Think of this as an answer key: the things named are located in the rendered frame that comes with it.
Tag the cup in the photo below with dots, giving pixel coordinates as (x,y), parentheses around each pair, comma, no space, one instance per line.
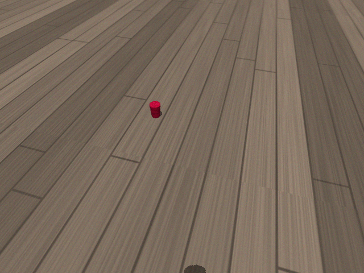
(155,109)

